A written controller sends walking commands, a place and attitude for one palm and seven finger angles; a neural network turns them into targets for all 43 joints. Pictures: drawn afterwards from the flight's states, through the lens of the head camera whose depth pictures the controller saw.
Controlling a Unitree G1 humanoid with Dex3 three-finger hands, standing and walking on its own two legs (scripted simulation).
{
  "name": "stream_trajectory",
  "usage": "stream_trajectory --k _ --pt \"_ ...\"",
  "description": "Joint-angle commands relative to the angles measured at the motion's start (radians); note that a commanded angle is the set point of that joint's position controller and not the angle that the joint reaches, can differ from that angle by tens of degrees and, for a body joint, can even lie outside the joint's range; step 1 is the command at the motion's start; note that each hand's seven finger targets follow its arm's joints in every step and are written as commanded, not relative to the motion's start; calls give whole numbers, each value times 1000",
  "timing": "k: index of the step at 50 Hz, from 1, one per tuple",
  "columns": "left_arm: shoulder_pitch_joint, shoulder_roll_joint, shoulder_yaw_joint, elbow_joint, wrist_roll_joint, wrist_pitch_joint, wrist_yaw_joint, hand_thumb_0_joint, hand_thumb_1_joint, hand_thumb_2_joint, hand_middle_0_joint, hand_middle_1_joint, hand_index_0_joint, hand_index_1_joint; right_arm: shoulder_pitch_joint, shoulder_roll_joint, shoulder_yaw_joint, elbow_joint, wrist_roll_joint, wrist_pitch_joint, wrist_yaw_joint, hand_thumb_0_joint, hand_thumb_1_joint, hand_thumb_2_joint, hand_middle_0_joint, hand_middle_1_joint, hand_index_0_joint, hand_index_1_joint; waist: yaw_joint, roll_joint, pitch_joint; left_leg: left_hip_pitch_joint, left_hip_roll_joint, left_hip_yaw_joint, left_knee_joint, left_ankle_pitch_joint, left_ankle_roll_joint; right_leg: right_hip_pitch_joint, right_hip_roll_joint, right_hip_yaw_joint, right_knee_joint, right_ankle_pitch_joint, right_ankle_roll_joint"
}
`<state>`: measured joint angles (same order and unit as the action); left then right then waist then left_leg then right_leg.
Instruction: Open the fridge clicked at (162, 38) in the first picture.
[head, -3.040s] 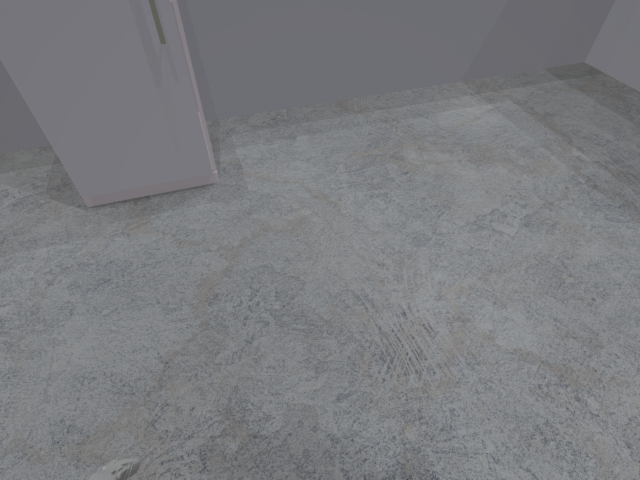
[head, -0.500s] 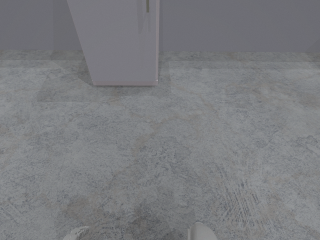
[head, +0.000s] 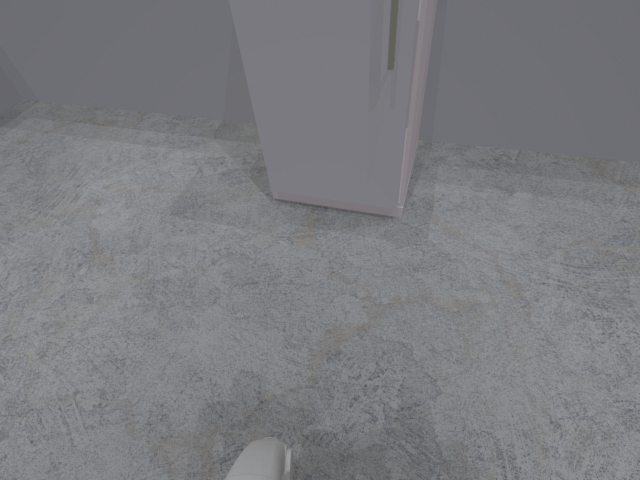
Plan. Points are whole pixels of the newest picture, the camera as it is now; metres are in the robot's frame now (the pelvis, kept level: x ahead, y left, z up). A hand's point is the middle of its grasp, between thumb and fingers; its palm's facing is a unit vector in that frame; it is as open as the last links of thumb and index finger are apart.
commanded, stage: walk to a spot facing it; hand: right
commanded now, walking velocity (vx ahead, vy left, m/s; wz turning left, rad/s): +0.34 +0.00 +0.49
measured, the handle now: out of the picture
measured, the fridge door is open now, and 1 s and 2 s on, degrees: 0 0 0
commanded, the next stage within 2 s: turn to face it in 1.14 s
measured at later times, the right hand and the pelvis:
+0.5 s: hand (445, 389) +0.30 -0.17 -0.17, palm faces -0.18 +0.95 -0.24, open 7.2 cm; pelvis +0.23 +0.02 -0.01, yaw +13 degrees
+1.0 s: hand (416, 253) +0.59 -0.15 -0.17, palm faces -0.38 +0.91 -0.18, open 7.4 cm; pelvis +0.45 +0.00 +0.00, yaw +28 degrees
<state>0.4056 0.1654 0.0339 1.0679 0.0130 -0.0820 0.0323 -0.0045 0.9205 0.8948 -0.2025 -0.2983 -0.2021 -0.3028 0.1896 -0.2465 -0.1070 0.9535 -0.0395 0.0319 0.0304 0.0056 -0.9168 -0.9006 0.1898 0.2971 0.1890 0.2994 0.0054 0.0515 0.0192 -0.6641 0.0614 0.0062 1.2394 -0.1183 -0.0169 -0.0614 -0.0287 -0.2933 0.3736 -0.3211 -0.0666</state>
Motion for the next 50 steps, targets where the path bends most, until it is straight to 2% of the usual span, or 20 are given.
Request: stream_trajectory --k 1,7,10,12,13,14,15,16,17,18,22,27,32,34,35,37,38,41,44,50 --pt "94 85 8 -15 6 -24 11 0 900 900 -200 -300 -200 -300 -33 34 22 -43 4 -7 9 0 -900 -900 200 300 200 300 0 -154 97 -141 8 35 -85 9 1 89 -267 137 -144 600 104" --pt "201 95 6 37 14 -9 13 0 900 900 -200 -300 -200 -300 -189 51 46 -80 9 -26 12 0 -900 -900 200 300 200 300 49 -145 121 -10 -41 177 -449 -90 57 197 -277 37 -77 934 53" --pt "174 133 14 34 7 0 11 0 900 900 -200 -300 -200 -300 -72 29 38 -53 9 -38 1 0 -900 -900 200 300 200 300 -12 -221 46 174 -124 236 -533 -157 107 204 -289 -16 106 1294 59" --pt "129 151 19 12 2 4 6 0 900 900 -200 -300 -200 -300 88 -19 20 -6 4 -55 -8 0 -900 -900 200 300 200 300 -88 -238 -30 442 -135 225 -621 -152 142 76 -285 -21 352 1249 68" --pt "77 148 18 -11 -9 4 -6 0 900 900 -200 -300 -200 -300 243 -79 3 36 1 -64 -14 0 -900 -900 200 300 200 300 -169 -171 -113 701 -42 111 -698 -47 190 -113 -278 -37 612 959 72" --pt "63 78 12 -56 -22 2 -12 0 900 900 -200 -300 -200 -300 338 -168 -15 54 7 -72 -25 0 -900 -900 200 300 200 300 -180 33 -212 942 263 -391 -774 85 339 -446 -98 -14 960 -5 112" --pt "-15 83 21 -90 -19 0 -10 0 900 900 -200 -300 -200 -300 321 -206 -19 58 37 -68 -35 0 -900 -900 200 300 200 300 -157 27 -200 935 354 -603 -906 127 410 -595 -39 146 1132 -246 101" --pt "-55 77 30 -105 -10 5 -11 0 900 900 -200 -300 -200 -300 246 -184 -19 42 41 -62 -44 0 -900 -900 200 300 200 300 -119 -65 -61 814 355 -496 -948 35 393 -644 -96 241 1133 -144 82" --pt "-43 67 26 -106 -2 13 -19 0 900 900 -200 -300 -200 -300 175 -137 -4 20 40 -73 -45 0 -900 -900 200 300 200 300 -77 -65 -15 675 293 -418 -982 -29 251 -628 -131 265 1076 -40 93" --pt "-31 54 28 -89 3 25 -20 0 900 900 -200 -300 -200 -300 107 -90 7 14 35 -81 -48 0 -900 -900 200 300 200 300 -21 -70 30 548 259 -345 -1005 -36 202 -576 -154 280 1015 2 101" --pt "-17 19 27 -84 13 58 -24 0 900 900 -200 -300 -200 -300 95 -44 25 23 15 -110 -45 0 -900 -900 200 300 200 300 43 -38 90 319 158 -152 -1016 111 220 -465 -157 247 792 16 128" --pt "-181 33 21 -139 15 45 -47 0 900 900 -200 -300 -200 -300 166 -53 27 55 19 -117 -32 0 -900 -900 200 300 200 300 -4 102 69 427 79 -100 -967 217 188 -497 -126 197 504 148 143" --pt "-329 69 17 -195 14 22 -53 0 900 900 -200 -300 -200 -300 225 -92 18 62 18 -105 -37 0 -900 -900 200 300 200 300 -60 87 15 594 102 -161 -869 370 166 -423 -59 151 269 115 121" --pt "-241 107 27 -171 15 12 -40 0 900 900 -200 -300 -200 -300 199 -107 14 55 21 -103 -40 0 -900 -900 200 300 200 300 -3 59 -38 583 92 -155 -735 476 145 -238 -31 127 135 134 111" --pt "-106 154 40 -132 19 6 -29 0 900 900 -200 -300 -200 -300 175 -105 11 45 28 -102 -40 0 -900 -900 200 300 200 300 63 5 -119 471 63 -129 -570 447 108 18 -60 155 75 226 90" --pt "125 341 79 -75 26 5 -17 0 900 900 -200 -300 -200 -300 193 -27 25 7 42 -109 -24 0 -900 -900 200 300 200 300 124 -375 -317 69 -99 2 2 -452 33 419 -538 652 16 455 -81" --pt "81 302 63 -90 16 16 -20 0 900 900 -200 -300 -200 -300 150 -62 20 1 33 -102 -28 0 -900 -900 200 300 200 300 117 -283 -236 48 -39 -46 88 -452 43 293 -535 621 -20 335 -102" --pt "-101 151 29 -118 18 5 -16 0 900 900 -200 -300 -200 -300 72 -19 9 -2 16 -71 -4 0 -900 -900 200 300 200 300 33 -189 55 32 47 -22 93 -249 19 -58 -411 378 -120 228 -8" --pt "-119 124 27 -110 13 -6 -10 0 900 900 -200 -300 -200 -300 130 27 10 5 11 -35 4 0 -900 -900 200 300 200 300 -20 -196 45 77 53 12 53 -157 2 -125 -347 188 -128 276 23" --pt "-110 134 46 -110 12 7 -9 0 900 900 -200 -300 -200 -300 4 44 10 -68 11 -8 14 0 -900 -900 200 300 200 300 -11 -208 96 11 82 68 -238 -66 -31 -76 -341 32 -128 431 -9"
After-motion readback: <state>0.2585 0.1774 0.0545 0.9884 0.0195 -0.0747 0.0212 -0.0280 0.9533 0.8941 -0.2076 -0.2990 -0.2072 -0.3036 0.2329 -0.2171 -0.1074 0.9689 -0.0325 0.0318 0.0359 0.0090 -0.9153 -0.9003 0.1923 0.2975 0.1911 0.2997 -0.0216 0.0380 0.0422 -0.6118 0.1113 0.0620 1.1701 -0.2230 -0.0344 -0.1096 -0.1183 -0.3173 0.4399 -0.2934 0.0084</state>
